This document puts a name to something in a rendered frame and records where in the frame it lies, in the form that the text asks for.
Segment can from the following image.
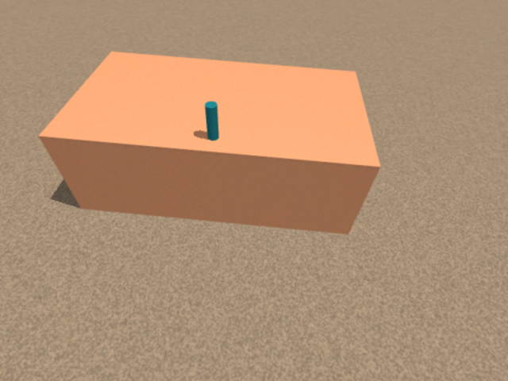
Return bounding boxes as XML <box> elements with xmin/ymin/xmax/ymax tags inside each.
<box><xmin>205</xmin><ymin>102</ymin><xmax>219</xmax><ymax>140</ymax></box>

